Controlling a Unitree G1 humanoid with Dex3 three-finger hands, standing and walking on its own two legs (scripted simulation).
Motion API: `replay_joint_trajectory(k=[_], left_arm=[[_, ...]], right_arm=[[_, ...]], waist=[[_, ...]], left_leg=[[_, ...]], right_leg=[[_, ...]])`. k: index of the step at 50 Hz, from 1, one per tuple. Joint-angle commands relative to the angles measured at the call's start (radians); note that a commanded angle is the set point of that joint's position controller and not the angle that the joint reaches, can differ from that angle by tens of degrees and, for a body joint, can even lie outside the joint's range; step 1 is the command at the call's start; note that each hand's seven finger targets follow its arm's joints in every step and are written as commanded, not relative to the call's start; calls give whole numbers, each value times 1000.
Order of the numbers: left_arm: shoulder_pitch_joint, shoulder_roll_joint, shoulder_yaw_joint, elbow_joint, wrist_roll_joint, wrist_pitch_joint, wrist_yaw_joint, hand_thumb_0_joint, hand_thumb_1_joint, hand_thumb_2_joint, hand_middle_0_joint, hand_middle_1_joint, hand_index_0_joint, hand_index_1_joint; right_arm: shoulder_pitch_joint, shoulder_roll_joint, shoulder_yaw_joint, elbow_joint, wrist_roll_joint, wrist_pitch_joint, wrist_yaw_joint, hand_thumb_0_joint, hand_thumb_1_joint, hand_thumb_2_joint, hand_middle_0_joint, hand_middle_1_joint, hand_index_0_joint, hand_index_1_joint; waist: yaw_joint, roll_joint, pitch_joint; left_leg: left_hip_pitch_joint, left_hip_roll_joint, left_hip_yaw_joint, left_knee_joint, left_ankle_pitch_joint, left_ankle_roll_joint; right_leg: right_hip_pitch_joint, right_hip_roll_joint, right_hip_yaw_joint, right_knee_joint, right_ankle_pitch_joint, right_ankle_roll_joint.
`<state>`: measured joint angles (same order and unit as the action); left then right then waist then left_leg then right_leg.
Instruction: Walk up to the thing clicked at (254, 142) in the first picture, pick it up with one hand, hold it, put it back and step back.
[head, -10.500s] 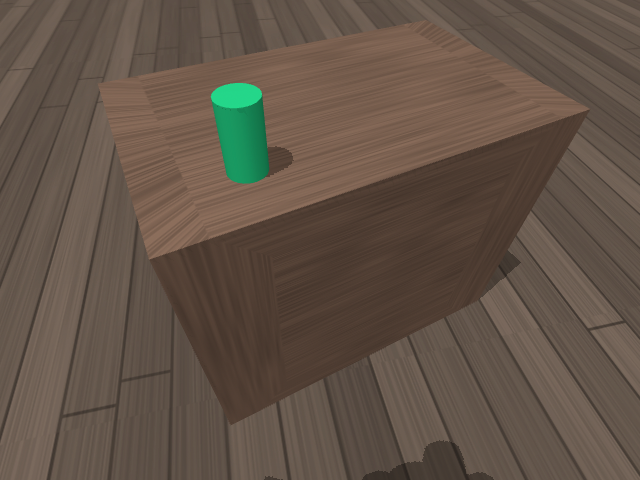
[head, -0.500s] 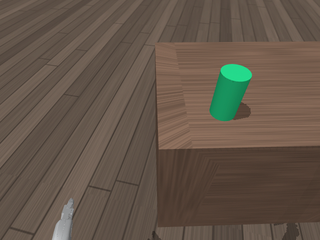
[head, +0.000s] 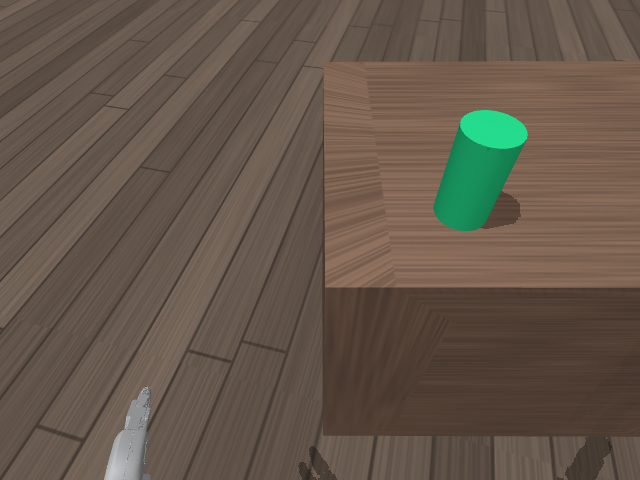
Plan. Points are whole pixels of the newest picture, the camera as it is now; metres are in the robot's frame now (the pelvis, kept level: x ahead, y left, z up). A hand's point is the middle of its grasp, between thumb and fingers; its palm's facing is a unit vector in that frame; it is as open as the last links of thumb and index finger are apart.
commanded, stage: go down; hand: right
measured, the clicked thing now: (474, 174) +0.50 -0.17 +0.11
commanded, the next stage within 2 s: approach in 0.88 s
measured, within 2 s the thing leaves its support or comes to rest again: neither
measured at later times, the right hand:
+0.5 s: hand out of the picture +0.41 -0.36 +0.23, palm faces +0.16 +0.99 +0.00, open 17.5 cm
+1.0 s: hand out of the picture +0.40 -0.37 +0.22, palm faces +0.17 +0.98 -0.02, open 17.5 cm
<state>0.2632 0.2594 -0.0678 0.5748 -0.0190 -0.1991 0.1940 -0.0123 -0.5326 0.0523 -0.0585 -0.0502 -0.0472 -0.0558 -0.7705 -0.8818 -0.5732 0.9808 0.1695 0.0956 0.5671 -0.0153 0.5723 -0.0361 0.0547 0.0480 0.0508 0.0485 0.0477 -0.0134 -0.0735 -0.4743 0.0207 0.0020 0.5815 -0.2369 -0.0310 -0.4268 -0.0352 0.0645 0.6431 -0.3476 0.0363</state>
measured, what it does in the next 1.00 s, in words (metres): stands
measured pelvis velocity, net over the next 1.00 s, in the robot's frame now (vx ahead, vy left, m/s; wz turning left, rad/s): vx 0.00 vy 0.00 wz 0.01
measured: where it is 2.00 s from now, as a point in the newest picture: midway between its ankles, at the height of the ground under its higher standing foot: outside the picture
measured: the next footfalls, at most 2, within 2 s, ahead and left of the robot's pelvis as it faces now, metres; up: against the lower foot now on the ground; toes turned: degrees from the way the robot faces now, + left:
none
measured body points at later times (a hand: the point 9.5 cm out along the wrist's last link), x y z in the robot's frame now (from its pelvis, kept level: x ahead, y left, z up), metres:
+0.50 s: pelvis +0.01 +0.00 +0.00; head +0.05 +0.00 +0.45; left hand +0.16 +0.26 -0.07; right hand +0.39 -0.42 +0.23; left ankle +0.03 +0.14 -0.73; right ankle -0.02 -0.14 -0.72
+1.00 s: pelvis +0.00 +0.00 +0.00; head +0.04 +0.00 +0.44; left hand +0.14 +0.26 -0.07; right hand +0.39 -0.42 +0.23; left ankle +0.03 +0.14 -0.73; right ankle -0.02 -0.14 -0.73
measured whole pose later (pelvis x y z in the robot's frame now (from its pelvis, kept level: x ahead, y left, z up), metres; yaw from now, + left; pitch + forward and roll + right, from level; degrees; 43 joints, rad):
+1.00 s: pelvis +0.00 +0.00 +0.00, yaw +0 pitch +9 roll +1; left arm 0.32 0.27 -0.07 0.48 -0.02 -0.18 0.18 -0.01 -0.53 0.05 -0.06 -0.05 -0.05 -0.05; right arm -0.79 -0.92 -0.58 1.04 0.16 0.10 0.58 -0.01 0.55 -0.03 0.06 0.05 0.06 0.05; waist 0.07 -0.02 -0.09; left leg -0.52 0.02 0.00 0.62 -0.26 -0.03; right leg -0.46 -0.04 0.06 0.68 -0.37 0.04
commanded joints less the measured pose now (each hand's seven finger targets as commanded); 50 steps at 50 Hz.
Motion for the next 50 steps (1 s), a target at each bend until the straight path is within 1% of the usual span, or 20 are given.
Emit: replay_joint_trajectory(k=[1,3,4,5,6,8,10,12,15,21,24,25,30,33,36,39,41,45,46,50], left_arm=[[-47,169,74,-159,4,-60,24,0,-555,59,-45,-50,-42,-54],[-51,141,43,-166,2,-57,22,0,-557,59,-46,-51,-42,-55],[-34,151,63,-148,3,-55,23,0,-560,60,-47,-51,-42,-56],[-24,135,42,-134,4,-51,20,0,-557,59,-45,-51,-41,-55],[-49,126,33,-166,2,-55,18,0,-559,59,-46,-51,-42,-56],[-16,138,49,-155,1,-53,18,0,-561,60,-46,-50,-40,-56],[-21,128,38,-167,4,-50,12,0,-557,57,-48,-52,-43,-56],[-32,157,67,-188,1,-54,12,0,-566,62,-47,-49,-39,-57],[-23,157,66,-207,-1,-53,13,0,-565,63,-46,-48,-38,-56],[16,174,81,-240,1,-40,8,0,-560,63,-44,-47,-38,-54],[11,128,42,-191,2,-28,1,0,-555,59,-43,-48,-38,-52],[9,128,49,-195,1,-29,1,0,-558,60,-45,-48,-39,-54],[-75,144,55,-204,5,-37,7,0,-561,59,-45,-47,-39,-54],[-56,151,51,-193,6,-38,10,0,-561,59,-47,-49,-40,-56],[-14,155,58,-169,2,-36,13,0,-558,57,-48,-50,-42,-55],[5,148,47,-213,1,-39,12,0,-550,51,-46,-49,-43,-53],[69,149,57,-184,1,-28,7,0,-546,47,-46,-49,-44,-51],[48,150,65,-254,4,-28,-7,0,-549,49,-46,-47,-42,-51],[22,137,54,-243,5,-28,-10,0,-549,50,-45,-46,-41,-50],[-52,131,45,-255,2,-41,-4,0,-556,45,-52,-51,-47,-56]], right_arm=[[-408,-395,-46,-196,37,-69,14,0,575,-34,54,46,53,46],[-426,-411,-44,-196,31,-67,18,0,553,-29,61,43,57,43],[-421,-418,-48,-172,28,-64,18,0,545,-35,59,44,55,44],[-431,-418,-49,-178,29,-62,18,0,547,-30,61,43,57,43],[-418,-396,-36,-162,28,-58,20,0,540,-30,61,43,56,42],[-399,-377,-14,-152,27,-48,23,0,547,-27,63,42,59,42],[-413,-373,-12,-160,20,-46,21,0,532,-31,64,43,59,42],[-394,-370,-21,-147,29,-41,21,0,541,-27,64,42,59,42],[-394,-352,-15,-161,36,-46,27,0,562,-34,58,46,56,45],[-396,-459,-100,-214,34,-70,16,0,551,-35,60,45,56,45],[-405,-447,-92,-213,27,-70,14,0,536,-27,66,42,59,42],[-399,-456,-101,-212,23,-71,13,0,512,-31,68,42,59,41],[-398,-391,-47,-157,14,-66,22,0,531,-30,65,43,58,43],[-439,-373,-18,-161,16,-69,31,0,526,-31,66,43,59,43],[-439,-390,-26,-161,32,-69,35,0,552,-38,59,47,56,46],[-451,-417,-40,-161,28,-64,25,0,537,-33,63,44,58,44],[-388,-423,-58,-109,29,-52,20,0,537,-31,63,44,58,44],[-375,-418,-60,-133,13,-49,13,0,558,-27,61,44,57,44],[-377,-419,-60,-143,13,-53,12,0,561,-23,63,43,58,42],[-429,-418,-64,-220,21,-84,13,0,557,-30,52,40,50,39]], waist=[[20,-140,-365],[6,-149,-344],[13,-144,-328],[8,-158,-327],[7,-159,-323],[12,-159,-275],[11,-159,-305],[13,-129,-291],[17,-120,-314],[-4,-163,-398],[-17,-175,-345],[-9,-178,-373],[10,-153,-350],[26,-159,-376],[35,-151,-350],[29,-115,-310],[20,-105,-261],[8,-113,-291],[-4,-122,-271],[-12,-167,-370]], left_leg=[[160,-25,31,-33,212,42],[155,-24,34,-35,201,42],[160,-25,35,-35,200,43],[157,-25,35,-37,197,44],[155,-27,37,-36,190,45],[127,-32,42,-39,165,45],[143,-29,36,-38,193,46],[148,-30,38,-35,202,45],[144,-33,41,-26,219,46],[177,-34,40,-3,292,51],[193,-25,27,-8,279,51],[202,-24,23,-5,302,52],[172,-24,24,-9,252,49],[141,-31,31,-6,259,49],[122,-30,34,-9,230,45],[130,-27,35,-25,163,39],[134,-27,38,-26,168,39],[158,-24,28,-20,209,40],[158,-19,23,-23,185,38],[153,-27,27,-3,184,48]], right_leg=[[133,35,-42,-63,312,-37],[116,35,-42,-63,301,-37],[100,35,-43,-66,299,-35],[96,35,-42,-69,305,-34],[92,33,-40,-72,299,-32],[91,28,-39,-81,282,-30],[87,32,-43,-70,304,-30],[77,31,-41,-69,312,-33],[104,26,-37,-63,351,-30],[152,24,-37,-30,509,-18],[89,36,-51,-38,430,-26],[101,36,-52,-34,447,-26],[85,33,-49,-35,379,-35],[127,26,-40,-25,429,-30],[122,30,-39,-28,384,-35],[71,36,-45,-57,239,-44],[39,37,-46,-62,250,-43],[38,40,-55,-50,290,-41],[15,44,-59,-51,252,-46],[75,32,-44,-44,289,-34]])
